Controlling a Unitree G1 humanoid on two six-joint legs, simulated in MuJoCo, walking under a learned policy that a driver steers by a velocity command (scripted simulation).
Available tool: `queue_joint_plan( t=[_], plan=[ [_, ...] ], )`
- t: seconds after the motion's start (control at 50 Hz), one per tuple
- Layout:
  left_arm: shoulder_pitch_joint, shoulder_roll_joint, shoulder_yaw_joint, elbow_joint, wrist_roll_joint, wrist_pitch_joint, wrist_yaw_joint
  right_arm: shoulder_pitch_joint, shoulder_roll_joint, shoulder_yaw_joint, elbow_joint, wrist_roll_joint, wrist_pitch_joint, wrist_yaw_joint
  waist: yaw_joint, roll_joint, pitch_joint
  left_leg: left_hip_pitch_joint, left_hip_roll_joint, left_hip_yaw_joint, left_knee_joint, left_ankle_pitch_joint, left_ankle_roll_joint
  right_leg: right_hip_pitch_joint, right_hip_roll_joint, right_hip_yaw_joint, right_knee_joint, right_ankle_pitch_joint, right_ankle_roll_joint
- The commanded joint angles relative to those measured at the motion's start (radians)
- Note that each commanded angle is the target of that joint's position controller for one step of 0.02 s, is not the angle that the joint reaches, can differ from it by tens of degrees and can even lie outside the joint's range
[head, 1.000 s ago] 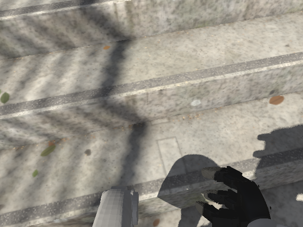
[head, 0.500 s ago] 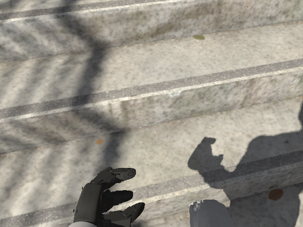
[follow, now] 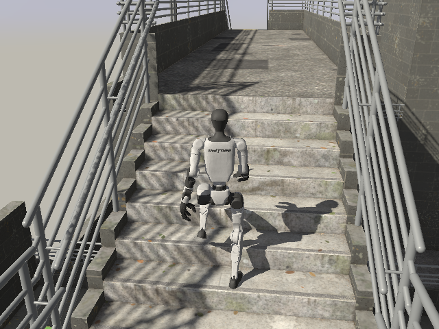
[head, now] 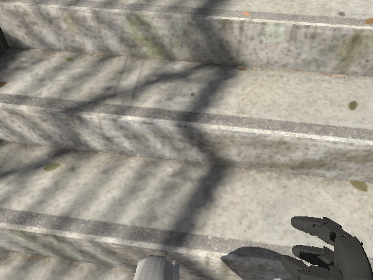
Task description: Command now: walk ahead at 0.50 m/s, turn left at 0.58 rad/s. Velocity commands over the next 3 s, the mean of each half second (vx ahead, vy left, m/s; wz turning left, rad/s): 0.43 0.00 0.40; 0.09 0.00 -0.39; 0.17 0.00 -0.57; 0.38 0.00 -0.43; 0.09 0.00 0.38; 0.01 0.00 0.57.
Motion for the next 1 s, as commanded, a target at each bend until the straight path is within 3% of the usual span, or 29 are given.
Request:
queue_joint_plan(
  t=[0.02,0.06,0.08,0.1,0.12,0.16,0.18,0.2,0.22,0.26,0.28,0.32,0.34,0.42,0.48,0.52,0.58,0.6,0.64,0.66,0.68,0.7,0.72,0.74,0.76,0.8,0.86,0.94,1.0],
  plan=[
    [0.024,0.064,0.0,-0.024,0.0,-0.013,0.001,-0.214,0.039,0.039,-0.149,-0.004,-0.007,-0.008,-0.037,-0.027,0.154,-0.256,0.059,0.02,-0.125,-0.137,0.021,0.119,-0.205,0.15,-0.338,0.11,-0.104],
    [0.075,0.059,-0.005,-0.007,0.002,0.012,0.032,-0.269,0.01,0.037,-0.18,-0.007,0.004,0.013,-0.003,-0.073,0.137,-0.176,0.08,0.104,-0.306,-0.127,0.001,0.146,-0.187,0.101,-0.405,0.191,-0.113],
    [0.051,0.099,0.0,-0.024,-0.027,0.024,0.049,-0.219,0.02,0.059,-0.19,0.001,0.02,0.047,-0.025,-0.134,0.077,0.05,0.13,0.215,-0.538,-0.102,0.022,0.098,-0.185,0.04,-0.517,0.336,-0.158],
    [-0.033,0.077,-0.01,-0.066,-0.044,0.034,0.054,-0.195,0.008,0.054,-0.148,0.013,0.021,0.062,-0.022,-0.072,0.078,0.372,0.085,0.326,-0.761,-0.096,0.028,-0.068,-0.141,-0.026,-0.533,0.575,-0.183],
    [-0.015,0.159,0.001,-0.094,-0.058,0.031,0.058,-0.092,0.007,0.044,-0.101,0.01,0.025,0.059,-0.041,-0.117,-0.045,0.608,-0.005,0.398,-0.755,-0.104,0.028,-0.02,-0.187,-0.022,-0.372,1.272,-0.208],
    [-0.038,0.328,0.05,-0.141,-0.085,0.032,0.043,0.253,-0.059,0.011,-0.017,0.033,0.027,0.036,-0.183,-0.268,-0.317,0.874,-0.1,0.319,-0.947,-0.114,0.054,0.204,-0.251,0.02,0.098,1.872,-0.169],
    [-0.057,0.336,0.061,-0.193,-0.094,0.022,0.015,0.321,-0.145,-0.022,-0.01,0.028,0.013,0.04,-0.214,-0.263,-0.395,1.032,-0.113,0.158,-1.176,-0.077,0.074,0.159,-0.226,0.049,0.374,1.634,-0.123],
    [-0.136,0.225,0.046,-0.301,-0.073,0.01,-0.022,0.3,-0.251,-0.062,0.021,0.038,0.008,0.029,-0.177,-0.036,-0.376,1.212,0.074,-0.357,-1.432,-0.193,0.172,-0.302,-0.03,0.093,0.821,0.812,-0.033],
    [-0.172,0.173,0.048,-0.37,-0.033,0.001,-0.049,0.228,-0.345,-0.11,-0.024,0.024,0.021,0.024,-0.141,0.046,-0.455,1.245,0.22,-0.817,-1.707,-0.226,0.179,-0.488,0.1,0.302,1.238,0.191,-0.006],
    [-0.202,0.022,0.016,-0.434,-0.004,0.004,-0.029,0.16,-0.272,-0.095,0.047,0.012,0.001,0.036,-0.051,-0.044,-0.338,1.07,0.219,-0.75,-1.763,-0.355,0.126,-0.623,0.049,0.389,1.554,0.317,-0.032],
    [-0.226,-0.025,0.0,-0.456,0.006,0.009,-0.002,0.191,-0.205,-0.079,0.103,0.009,-0.027,0.035,-0.031,-0.102,-0.161,0.947,0.19,-0.632,-1.723,-0.271,0.101,-0.721,0.03,0.375,1.563,0.302,-0.048],
    [-0.224,-0.097,-0.044,-0.493,0.025,0.038,0.025,0.226,-0.116,-0.049,0.202,0.006,-0.055,0.031,0.038,-0.069,0.005,0.807,0.13,-0.382,-1.674,0.081,0.071,-0.836,0.011,0.375,1.602,0.247,-0.071],
    [-0.196,-0.086,-0.05,-0.484,0.022,0.051,0.031,0.268,-0.076,-0.032,0.238,0.01,-0.064,0.031,0.048,-0.068,0.026,0.802,0.134,-0.294,-1.65,0.298,0.069,-0.862,0.011,0.368,1.58,0.194,-0.073],
    [-0.272,-0.085,-0.053,-0.452,-0.009,0.086,0.05,0.45,-0.1,-0.02,0.33,-0.002,-0.102,0.04,-0.014,-0.049,0.017,0.975,0.186,-0.176,-1.69,0.696,0.01,-1.055,0.065,0.294,1.647,0.102,-0.053],
    [-0.453,-0.155,-0.081,-0.511,-0.026,0.096,0.065,0.501,-0.114,-0.015,0.381,0.0,-0.118,0.058,-0.045,-0.029,0.064,1.063,0.211,-0.108,-1.75,0.523,-0.049,-1.281,0.136,0.363,1.828,0.027,-0.132],
    [-0.579,-0.15,-0.094,-0.573,-0.023,0.115,0.058,0.496,-0.106,-0.007,0.406,0.005,-0.105,0.043,-0.041,-0.026,0.121,0.981,0.143,-0.004,-1.828,0.371,-0.106,-1.237,0.135,0.286,1.562,0.049,-0.124],
    [-0.585,-0.14,-0.103,-0.611,-0.004,0.155,0.048,0.504,-0.158,-0.008,0.386,0.022,-0.086,-0.019,-0.023,0.05,0.012,1.14,0.189,0.034,-1.968,0.871,-0.028,-1.036,0.05,0.151,1.35,-0.022,-0.115],
    [-0.568,-0.115,-0.1,-0.576,-0.019,0.161,0.039,0.489,-0.161,-0.011,0.364,0.04,-0.086,-0.028,-0.033,0.005,-0.038,1.175,0.176,0.124,-1.985,1.042,-0.033,-0.893,0.06,0.081,1.179,-0.066,-0.129],
    [-0.452,-0.131,-0.102,-0.508,-0.06,0.181,0.044,0.469,-0.217,-0.022,0.33,0.057,-0.092,-0.056,0.012,0.083,-0.145,1.189,0.203,0.173,-1.876,1.583,-0.028,-0.563,0.118,0.035,0.948,-0.031,-0.16],
    [-0.369,-0.082,-0.085,-0.459,-0.065,0.191,0.053,0.451,-0.24,-0.027,0.296,0.063,-0.1,-0.06,0.032,0.074,-0.196,1.242,0.223,0.174,-1.762,1.918,-0.036,-0.478,0.173,0.002,0.89,-0.044,-0.157],
    [-0.261,-0.042,-0.067,-0.44,-0.05,0.19,0.054,0.412,-0.279,-0.038,0.272,0.069,-0.11,-0.046,0.062,0.177,-0.22,1.292,0.266,0.143,-1.595,1.983,-0.038,-0.403,0.169,0.044,0.724,-0.079,-0.169],
    [-0.198,0.021,-0.046,-0.438,-0.042,0.182,0.045,0.388,-0.302,-0.047,0.252,0.083,-0.114,-0.023,0.117,0.194,-0.278,1.292,0.257,0.161,-1.415,1.933,-0.057,-0.244,0.196,0.103,0.515,-0.012,-0.199],
    [-0.174,0.103,-0.011,-0.43,-0.023,0.164,0.032,0.403,-0.272,-0.046,0.21,0.07,-0.124,-0.012,0.131,0.023,-0.296,1.024,0.165,0.133,-1.057,1.146,-0.108,-0.026,0.065,0.463,0.399,0.196,-0.309],
    [-0.213,0.167,0.022,-0.415,-0.026,0.185,0.055,0.324,-0.203,-0.038,0.13,0.043,-0.098,0.03,0.094,-0.295,-0.334,0.698,-0.122,0.09,-0.557,0.054,-0.172,0.001,-0.149,1.054,0.033,0.534,-0.499],
    [-0.33,0.122,0.021,-0.451,-0.025,0.188,0.062,0.402,-0.116,-0.014,0.117,-0.012,-0.083,0.048,0.009,-0.145,-0.317,0.613,-0.061,-0.059,-0.298,0.06,-0.156,-0.106,-0.176,1.129,-0.041,0.379,-0.491],
    [-0.389,0.037,0.008,-0.392,-0.016,0.176,0.069,0.318,-0.072,-0.005,0.058,-0.031,-0.05,0.023,-0.067,0.033,-0.019,0.452,-0.008,-0.033,-0.178,0.157,-0.119,-0.384,-0.092,0.918,0.021,-0.095,-0.373],
    [-0.338,-0.016,-0.013,-0.301,-0.023,0.138,0.067,0.352,-0.022,0.028,0.038,-0.02,-0.018,-0.009,-0.12,0.041,0.12,0.366,0.027,-0.002,-0.195,0.19,-0.098,-0.533,0.011,0.627,0.036,-0.016,-0.256],
    [-0.3,0.059,0.009,-0.304,-0.032,0.112,0.061,0.311,-0.033,0.04,0.021,-0.031,-0.011,-0.016,-0.111,-0.034,0.03,0.348,0.075,0.051,-0.485,0.266,-0.141,-0.398,0.07,0.502,0.125,0.377,-0.212],
    [-0.275,0.11,0.026,-0.357,-0.027,0.127,0.084,0.237,-0.062,0.025,0.024,-0.015,0.011,-0.021,-0.045,-0.121,-0.103,0.329,0.079,0.105,-0.512,0.266,-0.17,-0.189,0.012,0.626,0.102,0.598,-0.154]
  ],
)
